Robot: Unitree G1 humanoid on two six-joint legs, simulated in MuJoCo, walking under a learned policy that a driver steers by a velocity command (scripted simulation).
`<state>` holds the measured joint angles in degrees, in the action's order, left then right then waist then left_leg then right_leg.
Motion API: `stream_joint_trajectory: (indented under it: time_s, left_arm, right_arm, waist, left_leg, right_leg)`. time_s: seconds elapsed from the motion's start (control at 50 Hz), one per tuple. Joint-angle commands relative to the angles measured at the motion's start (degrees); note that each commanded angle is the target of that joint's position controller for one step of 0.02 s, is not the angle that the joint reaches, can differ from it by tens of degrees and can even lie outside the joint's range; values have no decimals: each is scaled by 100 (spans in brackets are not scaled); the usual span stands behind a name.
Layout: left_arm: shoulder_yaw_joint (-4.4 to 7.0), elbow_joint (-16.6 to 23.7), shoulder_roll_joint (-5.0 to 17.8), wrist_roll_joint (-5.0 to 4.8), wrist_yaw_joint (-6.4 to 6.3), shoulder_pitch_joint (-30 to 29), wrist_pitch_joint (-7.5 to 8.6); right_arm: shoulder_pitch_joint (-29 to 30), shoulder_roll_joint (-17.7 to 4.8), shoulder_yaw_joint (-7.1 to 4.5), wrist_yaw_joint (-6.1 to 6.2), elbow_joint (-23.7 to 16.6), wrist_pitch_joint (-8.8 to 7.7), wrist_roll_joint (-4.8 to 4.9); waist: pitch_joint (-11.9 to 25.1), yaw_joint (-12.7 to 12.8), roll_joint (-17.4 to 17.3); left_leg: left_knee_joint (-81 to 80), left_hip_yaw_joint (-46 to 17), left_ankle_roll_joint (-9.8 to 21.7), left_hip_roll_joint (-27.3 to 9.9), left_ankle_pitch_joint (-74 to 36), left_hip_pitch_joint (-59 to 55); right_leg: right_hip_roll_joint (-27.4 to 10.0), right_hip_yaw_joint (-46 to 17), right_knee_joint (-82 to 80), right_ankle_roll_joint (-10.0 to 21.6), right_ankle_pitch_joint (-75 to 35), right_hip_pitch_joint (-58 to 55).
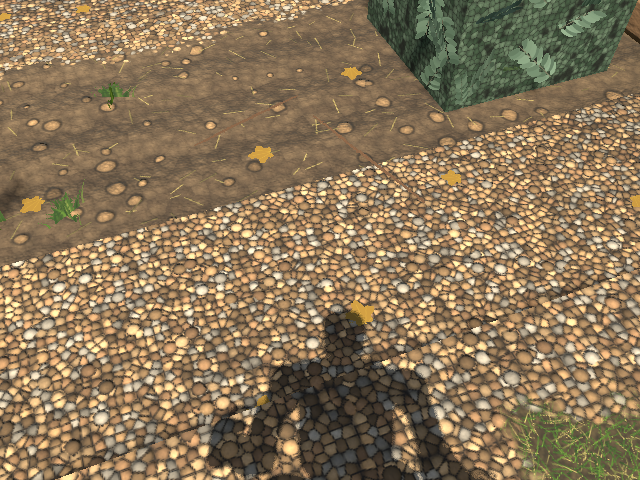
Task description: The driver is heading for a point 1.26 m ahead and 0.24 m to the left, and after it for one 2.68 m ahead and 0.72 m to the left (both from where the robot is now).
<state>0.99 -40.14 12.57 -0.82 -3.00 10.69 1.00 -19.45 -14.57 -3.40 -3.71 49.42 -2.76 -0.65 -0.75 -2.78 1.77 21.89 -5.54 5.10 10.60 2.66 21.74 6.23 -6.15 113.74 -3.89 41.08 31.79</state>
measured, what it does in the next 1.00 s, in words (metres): walks ahead: right foot, then left foot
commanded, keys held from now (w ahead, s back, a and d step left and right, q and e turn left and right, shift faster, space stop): q+shift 0.42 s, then e+shift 0.40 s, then w+e+shift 0.18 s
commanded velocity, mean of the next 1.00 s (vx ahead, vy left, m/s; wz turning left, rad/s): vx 0.08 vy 0.00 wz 0.14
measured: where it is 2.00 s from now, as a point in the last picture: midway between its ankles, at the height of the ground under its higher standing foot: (364, 331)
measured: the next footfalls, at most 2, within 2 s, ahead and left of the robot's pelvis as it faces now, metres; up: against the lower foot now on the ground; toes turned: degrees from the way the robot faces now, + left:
right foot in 0.52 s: +0.29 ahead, -0.04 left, +0.00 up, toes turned +39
left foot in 0.80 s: +0.16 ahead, +0.18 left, +0.00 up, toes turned +8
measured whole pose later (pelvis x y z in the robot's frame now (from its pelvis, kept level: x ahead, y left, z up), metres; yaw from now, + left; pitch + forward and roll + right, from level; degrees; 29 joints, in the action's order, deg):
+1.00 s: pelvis +0.20 +0.07 +0.02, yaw +8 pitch +3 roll +0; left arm 6.1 -41.8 20.8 -2.3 -0.1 16.6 -1.8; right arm -15.8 -15.3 -4.3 1.7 38.0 -1.8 -0.4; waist 1.5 -0.7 1.3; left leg 19.9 -0.4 0.6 0.6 15.9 7.0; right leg 0.7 -6.3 61.7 -2.2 13.8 34.3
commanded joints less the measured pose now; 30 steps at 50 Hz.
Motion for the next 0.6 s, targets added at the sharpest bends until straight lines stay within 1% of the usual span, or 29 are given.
stream_joint_trajectory:
  time_s: [0.02,0.04,0.06,0.08,0.1,0.12,0.14,0.16,0.18,0.2,0.22,0.24,0.26,0.28,0.3,0.34,0.36,0.38,0.4,0.42,0.44,0.46,0.48,0.5,0.52,0.54,0.56,0.58,0.6]
  left_arm:
    - [131,793,798,37,-157,11,-65]
    - [107,826,571,139,-181,-145,-203]
    - [217,879,892,147,-217,-186,-246]
    - [196,905,637,270,-234,-379,-226]
    - [155,1099,503,370,-236,-624,-149]
    - [134,1208,276,382,-211,-1022,-94]
    - [93,1269,94,302,-179,-1221,-67]
    - [117,1205,52,170,-140,-1189,-67]
    - [167,1091,210,71,-84,-1072,-57]
    - [245,950,403,47,-3,-993,-44]
    - [301,851,521,85,58,-1018,-24]
    - [328,779,571,135,108,-1088,0]
    - [349,739,561,153,156,-1194,41]
    - [359,697,554,145,197,-1297,86]
    - [366,670,544,118,222,-1433,140]
    - [389,657,593,68,230,-1743,242]
    - [408,649,652,53,218,-1807,294]
    - [459,605,763,43,228,-1845,359]
    - [497,584,843,43,222,-1771,417]
    - [523,518,890,50,220,-1684,456]
    - [544,401,962,48,235,-1501,477]
    - [550,289,981,80,262,-1363,489]
    - [535,211,939,110,289,-1223,493]
    - [489,151,853,171,306,-1056,501]
    - [436,132,817,262,304,-864,461]
    - [375,176,871,356,303,-784,347]
    - [276,69,628,329,337,-443,285]
    - [280,52,746,190,333,-497,226]
    - [334,135,945,29,295,-686,129]
  right_arm:
    - [674,-998,-110,380,-1049,142,-28]
    - [674,-918,-45,423,-1065,161,-38]
    - [546,-957,-14,458,-1141,173,86]
    - [380,-973,-33,493,-1143,192,48]
    - [64,-1019,-40,597,-1030,227,158]
    - [-277,-831,-32,696,-906,338,216]
    - [-512,-735,-44,793,-839,466,232]
    - [-520,-766,-79,874,-864,560,248]
    - [-348,-934,-178,941,-1022,607,282]
    - [-287,-1044,-270,969,-1133,641,317]
    - [-220,-1092,-343,966,-1266,673,328]
    - [-232,-1047,-395,954,-1345,703,326]
    - [-293,-963,-415,943,-1393,748,323]
    - [-331,-895,-427,928,-1439,775,304]
    - [-366,-862,-440,914,-1495,774,296]
    - [-371,-913,-466,920,-1621,728,295]
    - [-308,-977,-480,923,-1694,699,287]
    - [-249,-1075,-515,931,-1756,672,280]
    - [-105,-1131,-521,914,-1822,661,300]
    - [-28,-1130,-517,892,-1893,656,313]
    - [80,-1054,-477,884,-1924,664,299]
    - [104,-961,-433,877,-1928,667,294]
    - [83,-857,-368,847,-1895,656,297]
    - [25,-750,-297,788,-1824,629,294]
    - [-104,-580,-212,700,-1745,597,211]
    - [-459,-623,-195,604,-1622,581,189]
    - [-391,-973,-269,539,-1617,547,140]
    - [-241,-1192,-329,503,-1595,528,92]
    - [114,-1202,-335,472,-1598,523,47]
  waist:
    - [1321,483,1036]
    - [870,502,691]
    - [448,523,314]
    - [390,376,-218]
    - [278,323,-267]
    - [516,129,-577]
    - [763,50,-856]
    - [987,108,-1164]
    - [945,170,-1293]
    - [954,169,-1344]
    - [816,137,-1323]
    - [741,66,-1323]
    - [640,17,-1325]
    - [536,-26,-1266]
    - [439,-78,-1106]
    - [258,-164,-713]
    - [187,-157,-646]
    - [136,-138,-676]
    - [107,-62,-606]
    - [149,-36,-627]
    - [226,6,-643]
    - [346,-29,-661]
    - [445,-27,-527]
    - [544,53,-191]
    - [821,68,436]
    - [955,-1,1418]
    - [958,171,1612]
    - [751,155,1160]
    - [564,178,649]
  left_leg:
    - [-322,-4189,1229,-3145,-49,-2250]
    - [-435,-3862,763,-2748,187,-1131]
    - [-370,-3054,366,-1894,217,-455]
    - [-271,-2647,203,-1431,-766,-111]
    - [-308,-2173,96,-910,-760,281]
    - [-348,-2206,-62,-747,-1000,-119]
    - [-281,-2268,-340,-719,-1010,-719]
    - [-216,-2444,-613,-816,-841,-1274]
    - [-170,-2585,-846,-913,-706,-1725]
    - [-180,-2759,-1055,-1009,-507,-2024]
    - [-211,-2877,-1223,-1026,-388,-2172]
    - [-277,-2994,-1356,-997,-268,-2200]
    - [-325,-3105,-1419,-963,-204,-2153]
    - [-330,-3211,-1377,-948,-144,-2164]
    - [-309,-3367,-1236,-982,-64,-2209]
    - [-209,-3708,-847,-1120,124,-2412]
    - [-151,-3864,-699,-1177,68,-2473]
    - [-45,-3999,-578,-1213,-354,-2355]
    - [87,-4034,-507,-1158,-739,-2212]
    - [140,-4086,-463,-1092,-1016,-2103]
    - [245,-3873,-445,-1006,-1379,-2098]
    - [310,-3721,-430,-899,-1645,-1952]
    - [434,-3567,-419,-788,-1582,-1776]
    - [684,-3300,-491,-630,-1048,-1505]
    - [1316,-2836,-635,-373,395,-971]
    - [2383,-2174,-1044,123,3104,-187]
    - [3008,-1602,-1277,-23,4105,49]
    - [3237,-1232,-1361,-436,3559,34]
    - [3271,-929,-1281,-500,3098,56]
  right_leg:
    - [-570,-518,-279,38,-1436,2399]
    - [-634,-370,-719,177,-1388,1985]
    - [-542,-352,-1818,232,-2316,1686]
    - [-310,-22,-1874,200,-2519,1560]
    - [-210,-22,-3618,119,-3158,1029]
    - [34,152,-4472,-25,-3284,830]
    - [161,69,-5248,-115,-3380,795]
    - [180,-91,-5657,-119,-3389,812]
    - [142,-281,-6078,-54,-3529,996]
    - [85,-420,-6336,47,-3688,1025]
    - [45,-473,-6620,140,-3778,1034]
    - [28,-489,-6860,204,-3800,876]
    - [17,-502,-7051,240,-3761,677]
    - [-3,-535,-7224,265,-3684,545]
    - [-25,-591,-7373,281,-3578,465]
    - [-91,-762,-7594,306,-3358,547]
    - [-120,-829,-7708,332,-3216,574]
    - [-145,-920,-7673,327,-3003,428]
    - [-147,-920,-7798,340,-2844,225]
    - [-114,-860,-7969,341,-2843,-47]
    - [-139,-713,-8208,344,-2980,-309]
    - [-165,-607,-8411,374,-3214,-768]
    - [-252,-584,-8724,452,-3673,-1280]
    - [-503,-700,-9260,630,-4595,-1944]
    - [-1151,-1212,-9315,1042,-5525,-2862]
    - [-2130,-1962,-8986,1880,-7522,-3565]
    - [-2711,-2845,-9091,2478,-7841,-3267]
    - [-2624,-3122,-9167,2423,-6985,-2793]
    - [-2170,-2919,-9177,2089,-6085,-2498]
Keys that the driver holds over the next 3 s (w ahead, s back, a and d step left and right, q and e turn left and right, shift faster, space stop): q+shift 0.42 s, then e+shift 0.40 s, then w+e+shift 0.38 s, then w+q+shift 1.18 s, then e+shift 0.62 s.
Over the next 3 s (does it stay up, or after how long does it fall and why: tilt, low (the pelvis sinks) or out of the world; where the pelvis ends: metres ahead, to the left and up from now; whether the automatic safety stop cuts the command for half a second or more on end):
stays up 1.49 0.20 -0.17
